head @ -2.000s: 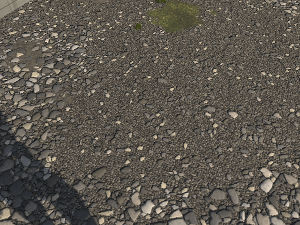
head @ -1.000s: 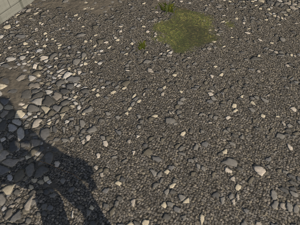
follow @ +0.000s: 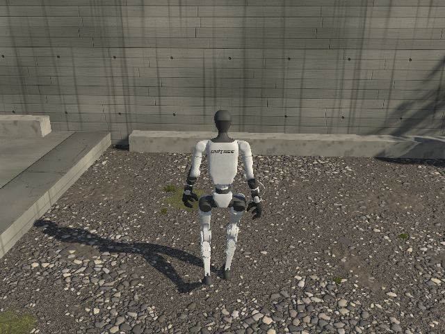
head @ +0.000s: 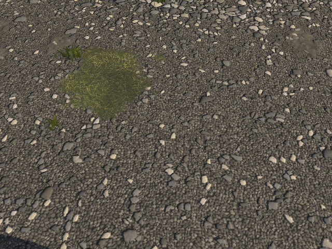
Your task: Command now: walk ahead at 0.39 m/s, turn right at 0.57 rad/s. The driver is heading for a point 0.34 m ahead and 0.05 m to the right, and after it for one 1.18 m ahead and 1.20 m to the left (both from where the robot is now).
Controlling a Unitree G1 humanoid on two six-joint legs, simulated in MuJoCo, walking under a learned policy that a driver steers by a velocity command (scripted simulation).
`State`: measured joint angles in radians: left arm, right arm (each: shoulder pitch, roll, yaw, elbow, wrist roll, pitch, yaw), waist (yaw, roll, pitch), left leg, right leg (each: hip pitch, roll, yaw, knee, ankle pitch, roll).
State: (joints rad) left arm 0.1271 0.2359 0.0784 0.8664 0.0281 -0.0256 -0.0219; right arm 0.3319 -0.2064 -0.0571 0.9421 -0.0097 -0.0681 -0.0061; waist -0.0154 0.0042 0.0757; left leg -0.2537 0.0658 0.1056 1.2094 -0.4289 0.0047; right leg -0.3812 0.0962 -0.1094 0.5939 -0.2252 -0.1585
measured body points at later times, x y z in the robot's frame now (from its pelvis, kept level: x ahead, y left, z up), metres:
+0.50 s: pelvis +0.18 +0.02 +0.01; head +0.21 +0.02 +0.45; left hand +0.28 +0.28 -0.13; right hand +0.26 -0.25 -0.11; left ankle +0.28 +0.09 -0.72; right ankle +0.06 -0.04 -0.69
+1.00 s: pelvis +0.22 +0.00 +0.03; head +0.22 -0.01 +0.48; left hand +0.21 +0.30 -0.08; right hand +0.39 -0.25 -0.08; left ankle +0.25 +0.13 -0.65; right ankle +0.18 -0.10 -0.72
